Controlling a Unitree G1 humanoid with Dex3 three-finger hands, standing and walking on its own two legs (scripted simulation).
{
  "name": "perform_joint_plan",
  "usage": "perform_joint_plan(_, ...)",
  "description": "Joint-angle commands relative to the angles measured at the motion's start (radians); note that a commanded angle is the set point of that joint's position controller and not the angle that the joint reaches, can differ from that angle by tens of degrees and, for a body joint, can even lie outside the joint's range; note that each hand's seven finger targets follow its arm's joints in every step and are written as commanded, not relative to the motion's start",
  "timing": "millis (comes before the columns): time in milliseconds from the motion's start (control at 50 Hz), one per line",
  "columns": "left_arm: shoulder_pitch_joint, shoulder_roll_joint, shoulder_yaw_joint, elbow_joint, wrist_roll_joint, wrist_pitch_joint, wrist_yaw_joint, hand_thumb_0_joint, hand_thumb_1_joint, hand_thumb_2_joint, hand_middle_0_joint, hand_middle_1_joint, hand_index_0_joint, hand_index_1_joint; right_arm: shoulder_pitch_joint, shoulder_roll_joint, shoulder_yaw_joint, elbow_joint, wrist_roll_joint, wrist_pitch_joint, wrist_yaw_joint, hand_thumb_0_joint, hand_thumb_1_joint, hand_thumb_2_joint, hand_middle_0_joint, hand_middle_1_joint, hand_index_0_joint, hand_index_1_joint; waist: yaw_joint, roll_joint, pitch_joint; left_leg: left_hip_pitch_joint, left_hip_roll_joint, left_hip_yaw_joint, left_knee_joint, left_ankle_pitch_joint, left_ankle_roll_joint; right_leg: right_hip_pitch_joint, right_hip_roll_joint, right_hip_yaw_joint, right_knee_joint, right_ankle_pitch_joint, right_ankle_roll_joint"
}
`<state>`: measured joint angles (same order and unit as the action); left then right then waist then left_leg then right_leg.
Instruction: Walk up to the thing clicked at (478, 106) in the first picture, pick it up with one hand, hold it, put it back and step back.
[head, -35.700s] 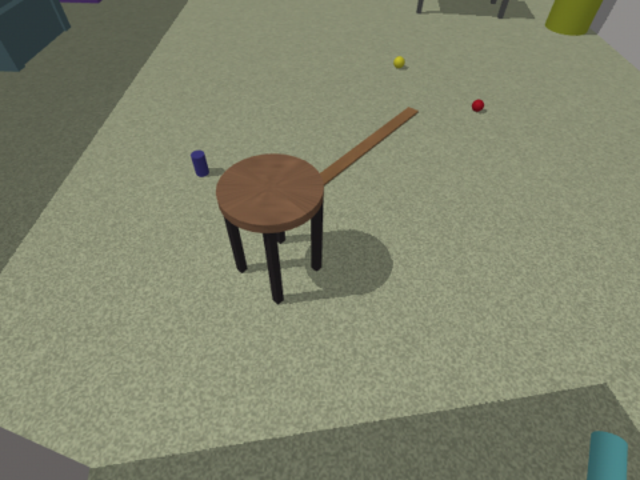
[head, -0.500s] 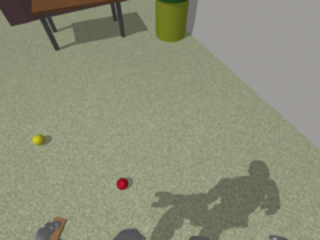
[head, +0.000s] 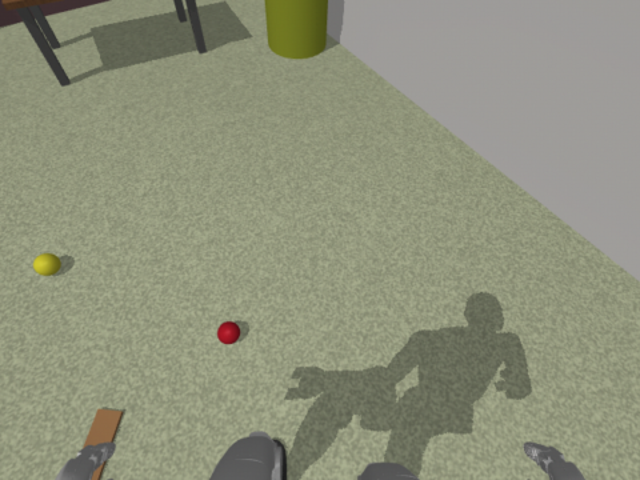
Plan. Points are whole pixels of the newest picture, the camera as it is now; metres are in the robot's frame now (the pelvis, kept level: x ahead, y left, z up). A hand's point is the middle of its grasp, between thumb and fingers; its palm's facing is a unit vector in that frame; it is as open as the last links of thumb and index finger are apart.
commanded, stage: step back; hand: left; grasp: from above
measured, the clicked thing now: (228, 332) +0.54 +0.29 -0.72
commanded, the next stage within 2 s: none
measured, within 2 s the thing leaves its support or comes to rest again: neither
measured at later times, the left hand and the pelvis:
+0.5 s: hand out of the picture -0.03 +0.27 -0.14, palm faces +0.09 -0.93 -0.36, open 7.4 cm; pelvis -0.14 +0.00 +0.01, yaw +5 degrees
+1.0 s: hand out of the picture -0.21 +0.25 -0.13, palm faces +0.08 -0.91 -0.42, open 7.4 cm; pelvis -0.31 -0.03 +0.00, yaw +6 degrees
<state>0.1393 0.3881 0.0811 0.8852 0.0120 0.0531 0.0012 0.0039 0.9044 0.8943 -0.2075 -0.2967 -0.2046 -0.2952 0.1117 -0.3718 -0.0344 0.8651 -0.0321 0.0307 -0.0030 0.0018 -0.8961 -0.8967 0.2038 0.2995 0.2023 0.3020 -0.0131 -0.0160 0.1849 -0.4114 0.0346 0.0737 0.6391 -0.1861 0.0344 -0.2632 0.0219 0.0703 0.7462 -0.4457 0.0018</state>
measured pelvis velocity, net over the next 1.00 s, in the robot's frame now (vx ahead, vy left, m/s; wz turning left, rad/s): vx -0.31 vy -0.03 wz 0.11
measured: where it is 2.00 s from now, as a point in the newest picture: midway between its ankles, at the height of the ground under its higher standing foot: outside the picture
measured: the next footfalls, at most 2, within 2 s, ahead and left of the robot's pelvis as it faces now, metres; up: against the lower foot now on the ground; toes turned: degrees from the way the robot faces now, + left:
right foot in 0.02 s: +0.02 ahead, -0.13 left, +0.00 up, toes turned +3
left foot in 0.36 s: -0.09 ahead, +0.10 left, +0.00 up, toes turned +3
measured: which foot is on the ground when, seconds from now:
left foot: down 0.00-0.04, up 0.06-0.34, down 0.36-0.74, up 0.76-1.00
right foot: up 0.00-0.00, down 0.02-0.38, up 0.40-0.70, down 0.72-1.00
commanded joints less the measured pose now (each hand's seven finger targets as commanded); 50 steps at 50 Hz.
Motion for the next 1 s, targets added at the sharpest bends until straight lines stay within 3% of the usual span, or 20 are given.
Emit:
perform_joint_plan(0,0.178,0.218,0.076,-0.031,0.031,-0.029,0.006,0.000,0.900,0.900,-0.200,-0.300,-0.200,-0.300,0.008,-0.234,-0.068,-0.066,0.018,-0.003,-0.016,0.000,-0.900,-0.900,0.200,0.300,0.200,0.300,0.036,0.022,-0.251,-0.053,0.098,-0.217,-0.047,-0.110,0.031,0.178,-0.113,0.144,-0.356,0.070,-0.088)
perform_joint_plan(20,0.122,0.319,0.099,-0.065,0.024,-0.027,0.002,0.000,0.900,0.900,-0.200,-0.300,-0.200,-0.300,-0.052,-0.192,-0.063,-0.088,0.028,-0.006,-0.018,0.000,-0.900,-0.900,0.200,0.300,0.200,0.300,0.070,-0.243,-0.164,-0.131,-0.115,-0.102,0.194,-0.330,-0.032,0.006,-0.326,0.433,-0.476,0.031,-0.225)
perform_joint_plan(40,0.026,0.366,0.104,-0.116,0.037,-0.033,0.006,0.000,0.900,0.900,-0.200,-0.300,-0.200,-0.300,-0.048,-0.225,-0.080,-0.075,0.018,0.001,-0.027,0.000,-0.900,-0.900,0.200,0.300,0.200,0.300,0.061,-0.262,-0.099,-0.064,-0.116,-0.193,0.439,-0.413,-0.051,-0.195,-0.455,0.547,-0.518,0.058,-0.333)
perform_joint_plan(100,-0.129,0.227,0.068,-0.157,0.022,-0.042,0.021,0.000,0.900,0.900,-0.200,-0.300,-0.200,-0.300,0.089,-0.211,-0.071,-0.019,0.039,-0.003,-0.023,0.000,-0.900,-0.900,0.200,0.300,0.200,0.300,-0.045,-0.107,-0.081,-0.045,-0.172,-0.244,0.552,-0.248,-0.039,-0.150,-0.235,0.166,-0.395,0.370,-0.187)
perform_joint_plan(240,0.014,0.212,0.063,-0.171,0.027,-0.031,0.032,0.000,0.900,0.900,-0.200,-0.300,-0.200,-0.300,0.077,-0.199,-0.057,-0.057,0.021,-0.016,-0.026,0.000,-0.900,-0.900,0.200,0.300,0.200,0.300,0.054,-0.165,-0.203,-0.044,-0.069,-0.151,0.157,-0.345,-0.043,0.210,-0.287,0.164,-0.264,0.577,-0.214)
perform_joint_plan(300,0.008,0.226,0.054,-0.178,0.003,-0.014,0.021,0.000,0.900,0.900,-0.200,-0.300,-0.200,-0.300,0.166,-0.177,-0.062,-0.015,0.013,-0.031,-0.023,0.000,-0.900,-0.900,0.200,0.300,0.200,0.300,0.014,-0.144,-0.256,0.135,-0.074,-0.060,-0.246,-0.063,-0.030,0.196,-0.234,0.104,-0.119,0.637,-0.163)
perform_joint_plan(320,0.016,0.207,0.042,-0.188,0.001,-0.008,0.019,0.000,0.900,0.900,-0.200,-0.300,-0.200,-0.300,0.163,-0.213,-0.076,-0.019,0.003,-0.035,-0.023,0.000,-0.900,-0.900,0.200,0.300,0.200,0.300,0.014,-0.091,-0.254,0.230,-0.024,-0.144,-0.260,0.056,-0.009,0.065,-0.197,0.088,-0.102,0.517,-0.109)
perform_joint_plan(340,0.035,0.167,0.036,-0.197,-0.002,-0.006,0.015,0.000,0.900,0.900,-0.200,-0.300,-0.200,-0.300,0.149,-0.292,-0.097,-0.032,-0.012,-0.037,-0.022,0.000,-0.900,-0.900,0.200,0.300,0.200,0.300,0.025,0.095,-0.256,0.312,0.174,-0.408,-0.274,0.168,0.058,-0.122,-0.088,0.017,0.010,0.261,-0.050)
perform_joint_plan(360,-0.062,0.188,0.047,-0.214,-0.006,-0.008,0.026,0.000,0.900,0.900,-0.200,-0.300,-0.200,-0.300,0.103,-0.396,-0.113,-0.052,0.003,-0.031,-0.011,0.000,-0.900,-0.900,0.200,0.300,0.200,0.300,-0.030,0.278,-0.218,0.178,0.330,-0.575,-0.306,0.322,0.218,-0.164,0.050,-0.039,0.193,-0.153,-0.016)
perform_joint_plan(380,-0.099,0.200,0.056,-0.205,0.012,-0.008,0.037,0.000,0.900,0.900,-0.200,-0.300,-0.200,-0.300,0.101,-0.382,-0.114,-0.055,-0.008,-0.037,-0.014,0.000,-0.900,-0.900,0.200,0.300,0.200,0.300,-0.052,0.213,-0.182,0.103,0.359,-0.618,-0.307,0.334,0.267,-0.160,0.055,0.096,0.368,-0.214,-0.016)
perform_joint_plan(440,0.006,0.180,0.053,-0.156,-0.017,-0.006,0.033,0.000,0.900,0.900,-0.200,-0.300,-0.200,-0.300,0.010,-0.264,-0.077,-0.070,-0.001,-0.040,-0.032,0.000,-0.900,-0.900,0.200,0.300,0.200,0.300,0.032,0.113,-0.191,0.214,0.219,-0.336,-0.198,0.464,0.184,-0.236,0.071,0.121,0.511,-0.082,-0.030)
perform_joint_plan(580,0.011,0.168,0.050,-0.155,0.002,-0.021,0.023,0.000,0.900,0.900,-0.200,-0.300,-0.200,-0.300,0.075,-0.263,-0.083,-0.087,0.000,-0.026,-0.033,0.000,-0.900,-0.900,0.200,0.300,0.200,0.300,-0.027,0.163,-0.221,0.332,0.218,-0.314,-0.140,0.432,0.222,-0.191,0.031,0.024,0.190,-0.077,0.029)
perform_joint_plan(660,0.146,0.147,0.050,-0.088,0.009,-0.035,0.016,0.000,0.900,0.900,-0.200,-0.300,-0.200,-0.300,0.000,-0.287,-0.088,-0.110,0.010,-0.005,-0.024,0.000,-0.900,-0.900,0.200,0.300,0.200,0.300,0.037,0.212,-0.284,0.234,0.189,-0.279,-0.074,0.270,0.152,0.047,0.003,-0.066,-0.269,0.156,-0.016)
perform_joint_plan(680,0.164,0.167,0.054,-0.071,0.021,-0.041,0.018,0.000,0.900,0.900,-0.200,-0.300,-0.200,-0.300,-0.005,-0.271,-0.083,-0.110,0.020,0.000,-0.022,0.000,-0.900,-0.900,0.200,0.300,0.200,0.300,0.043,0.182,-0.290,0.146,0.157,-0.264,-0.051,0.171,0.105,0.122,-0.003,-0.054,-0.318,0.231,-0.033)
perform_joint_plan(700,0.150,0.225,0.071,-0.081,0.035,-0.046,0.015,0.000,0.900,0.900,-0.200,-0.300,-0.200,-0.300,0.009,-0.228,-0.070,-0.114,0.026,0.002,-0.019,0.000,-0.900,-0.900,0.200,0.300,0.200,0.300,0.029,0.044,-0.251,-0.031,0.075,-0.238,0.031,-0.005,0.041,0.163,-0.105,0.140,-0.331,0.179,-0.069)
perform_joint_plan(720,0.107,0.329,0.094,-0.105,0.023,-0.041,0.009,0.000,0.900,0.900,-0.200,-0.300,-0.200,-0.300,-0.031,-0.192,-0.064,-0.136,0.033,0.001,-0.025,0.000,-0.900,-0.900,0.200,0.300,0.200,0.300,0.058,-0.221,-0.194,-0.110,-0.121,-0.148,0.247,-0.323,-0.017,0.014,-0.323,0.407,-0.437,0.155,-0.218)
perform_joint_plan(740,0.032,0.380,0.098,-0.142,0.034,-0.042,0.011,0.000,0.900,0.900,-0.200,-0.300,-0.200,-0.300,-0.032,-0.226,-0.081,-0.127,0.023,0.008,-0.034,0.000,-0.900,-0.900,0.200,0.300,0.200,0.300,0.065,-0.251,-0.140,-0.037,-0.111,-0.209,0.476,-0.436,-0.043,-0.204,-0.459,0.533,-0.483,0.156,-0.326)
perform_joint_plan(800,-0.119,0.248,0.068,-0.173,0.029,-0.043,0.026,0.000,0.900,0.900,-0.200,-0.300,-0.200,-0.300,0.079,-0.228,-0.079,-0.067,0.036,0.002,-0.025,0.000,-0.900,-0.900,0.200,0.300,0.200,0.300,-0.020,-0.082,-0.132,-0.030,-0.150,-0.236,0.585,-0.282,-0.039,-0.152,-0.267,0.184,-0.338,0.364,-0.219)
perform_joint_plan(920,-0.014,0.238,0.062,-0.172,0.033,-0.025,0.034,0.000,0.900,0.900,-0.200,-0.300,-0.200,-0.300,0.078,-0.191,-0.061,-0.082,0.014,-0.016,-0.026,0.000,-0.900,-0.900,0.200,0.300,0.200,0.300,0.048,-0.187,-0.200,-0.002,-0.060,-0.115,0.099,-0.330,-0.044,0.124,-0.268,0.150,-0.216,0.540,-0.191)
perform_joint_plan(980,-0.009,0.221,0.041,-0.179,0.012,-0.003,0.025,0.000,0.900,0.900,-0.200,-0.300,-0.200,-0.300,0.161,-0.202,-0.076,-0.032,0.002,-0.026,-0.026,0.000,-0.900,-0.900,0.200,0.300,0.200,0.300,0.015,-0.115,-0.239,0.193,-0.054,-0.103,-0.249,-0.015,-0.019,0.043,-0.198,0.097,-0.070,0.470,-0.119)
